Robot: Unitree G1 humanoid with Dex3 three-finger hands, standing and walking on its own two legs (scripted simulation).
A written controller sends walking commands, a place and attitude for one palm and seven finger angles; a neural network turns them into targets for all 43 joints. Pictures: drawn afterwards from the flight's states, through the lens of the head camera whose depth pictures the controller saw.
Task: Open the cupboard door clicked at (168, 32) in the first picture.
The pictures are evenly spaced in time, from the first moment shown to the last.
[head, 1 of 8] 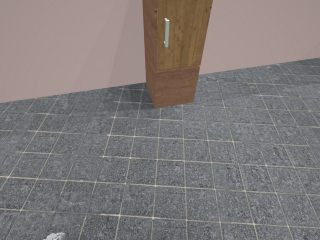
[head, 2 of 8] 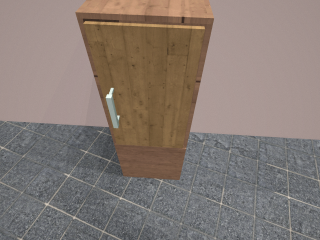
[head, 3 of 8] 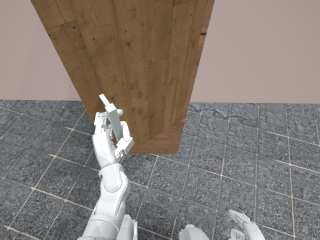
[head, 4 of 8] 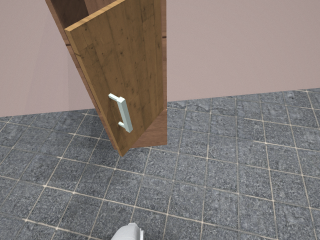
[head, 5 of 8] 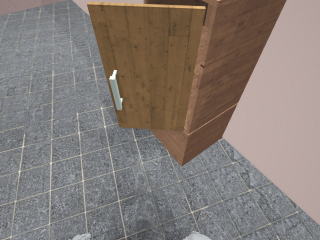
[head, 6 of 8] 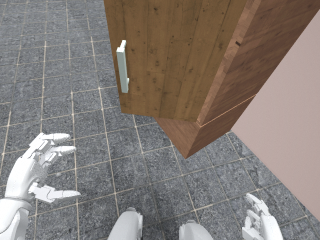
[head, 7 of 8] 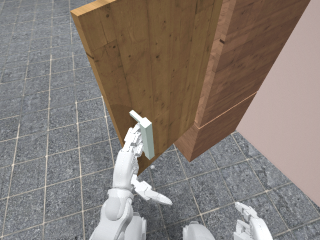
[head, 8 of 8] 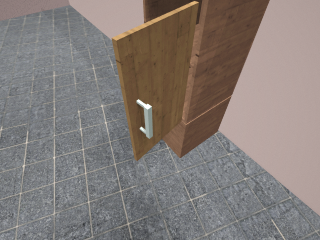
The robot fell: no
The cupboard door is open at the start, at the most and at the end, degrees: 0 100 100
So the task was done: yes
